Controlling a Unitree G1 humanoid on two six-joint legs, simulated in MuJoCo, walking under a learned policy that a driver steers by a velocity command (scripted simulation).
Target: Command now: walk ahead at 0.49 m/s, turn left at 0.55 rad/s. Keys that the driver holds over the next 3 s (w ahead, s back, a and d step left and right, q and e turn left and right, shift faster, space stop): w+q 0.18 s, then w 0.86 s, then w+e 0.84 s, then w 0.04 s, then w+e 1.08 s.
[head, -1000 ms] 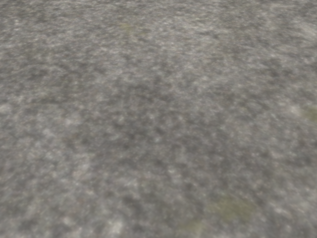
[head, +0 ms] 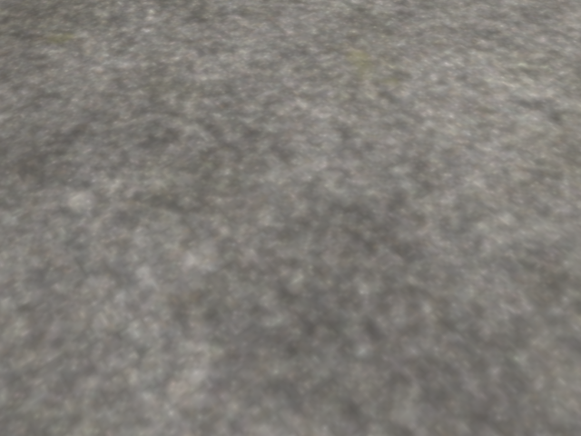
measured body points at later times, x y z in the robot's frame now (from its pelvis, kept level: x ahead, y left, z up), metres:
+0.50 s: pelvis +0.27 -0.02 +0.02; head +0.30 -0.01 +0.47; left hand +0.45 +0.23 -0.07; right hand +0.25 -0.30 -0.11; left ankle +0.09 +0.02 -0.71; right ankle +0.44 -0.10 -0.69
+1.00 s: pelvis +0.53 +0.01 +0.03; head +0.56 +0.01 +0.48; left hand +0.40 +0.22 -0.11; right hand +0.78 -0.15 -0.07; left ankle +0.66 +0.16 -0.67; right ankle +0.44 -0.09 -0.71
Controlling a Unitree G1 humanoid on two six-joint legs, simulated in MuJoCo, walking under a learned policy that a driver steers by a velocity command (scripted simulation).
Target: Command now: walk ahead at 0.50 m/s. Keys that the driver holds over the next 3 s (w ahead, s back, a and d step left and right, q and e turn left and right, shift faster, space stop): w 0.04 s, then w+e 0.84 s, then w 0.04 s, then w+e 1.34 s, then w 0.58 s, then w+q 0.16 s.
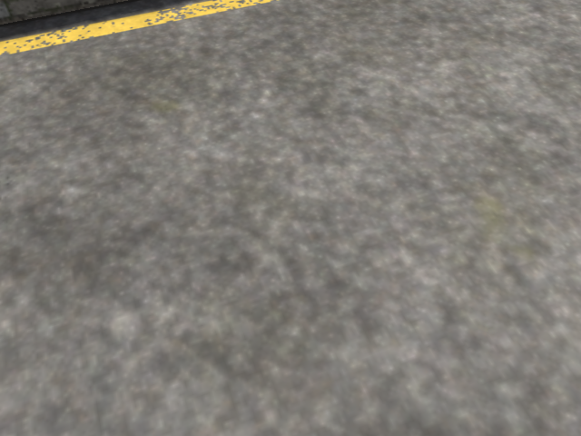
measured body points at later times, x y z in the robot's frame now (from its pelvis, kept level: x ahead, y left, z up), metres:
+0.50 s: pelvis +0.25 +0.03 +0.00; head +0.27 +0.03 +0.45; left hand +0.43 +0.24 -0.13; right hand +0.17 -0.21 -0.14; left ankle +0.18 +0.10 -0.74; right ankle +0.38 -0.13 -0.69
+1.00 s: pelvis +0.49 -0.08 +0.00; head +0.51 -0.11 +0.45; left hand +0.62 +0.17 -0.12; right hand +0.53 -0.37 -0.11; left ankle +0.71 +0.02 -0.67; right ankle +0.42 -0.09 -0.74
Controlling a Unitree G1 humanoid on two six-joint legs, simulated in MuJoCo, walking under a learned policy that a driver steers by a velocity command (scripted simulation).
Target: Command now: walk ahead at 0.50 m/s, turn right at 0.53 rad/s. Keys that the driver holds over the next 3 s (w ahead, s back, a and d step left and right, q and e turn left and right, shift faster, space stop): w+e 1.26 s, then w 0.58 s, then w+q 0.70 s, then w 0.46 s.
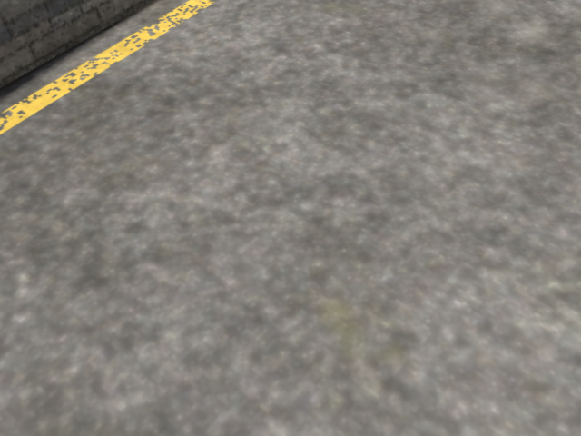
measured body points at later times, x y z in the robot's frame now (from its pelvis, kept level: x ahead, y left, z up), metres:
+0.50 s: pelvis +0.26 +0.04 +0.00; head +0.29 +0.04 +0.45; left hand +0.48 +0.25 -0.12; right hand +0.22 -0.23 -0.12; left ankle +0.26 +0.14 -0.74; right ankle +0.30 -0.12 -0.67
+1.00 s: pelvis +0.48 -0.12 +0.00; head +0.50 -0.15 +0.45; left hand +0.67 +0.10 -0.12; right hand +0.46 -0.41 -0.12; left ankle +0.64 -0.01 -0.67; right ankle +0.44 -0.14 -0.74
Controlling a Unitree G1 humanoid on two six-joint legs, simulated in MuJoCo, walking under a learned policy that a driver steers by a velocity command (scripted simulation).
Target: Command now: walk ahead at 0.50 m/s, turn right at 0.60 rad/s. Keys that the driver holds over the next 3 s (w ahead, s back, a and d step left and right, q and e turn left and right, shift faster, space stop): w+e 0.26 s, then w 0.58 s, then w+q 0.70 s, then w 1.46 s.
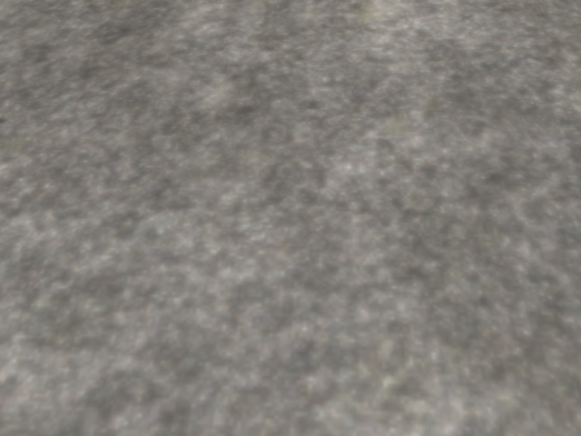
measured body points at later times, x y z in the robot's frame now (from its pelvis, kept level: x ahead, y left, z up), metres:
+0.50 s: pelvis +0.28 +0.04 +0.00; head +0.30 +0.05 +0.45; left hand +0.45 +0.28 -0.12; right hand +0.28 -0.25 -0.11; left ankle +0.31 +0.13 -0.74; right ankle +0.25 -0.09 -0.67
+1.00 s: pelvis +0.51 -0.08 +0.00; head +0.52 -0.10 +0.45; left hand +0.62 +0.17 -0.12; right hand +0.52 -0.35 -0.14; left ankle +0.58 +0.06 -0.67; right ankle +0.48 -0.14 -0.74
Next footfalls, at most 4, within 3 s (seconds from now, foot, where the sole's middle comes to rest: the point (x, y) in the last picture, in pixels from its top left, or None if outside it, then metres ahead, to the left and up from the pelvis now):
0.28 left None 0.35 0.12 -0.78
0.76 right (391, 410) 0.52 -0.15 -0.78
1.30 left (335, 288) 0.84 -0.03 -0.78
1.84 right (380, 197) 1.16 -0.18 -0.78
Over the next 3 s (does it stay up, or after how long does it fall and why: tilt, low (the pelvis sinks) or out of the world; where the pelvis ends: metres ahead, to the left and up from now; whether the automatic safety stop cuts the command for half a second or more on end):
stays up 1.59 0.00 -0.01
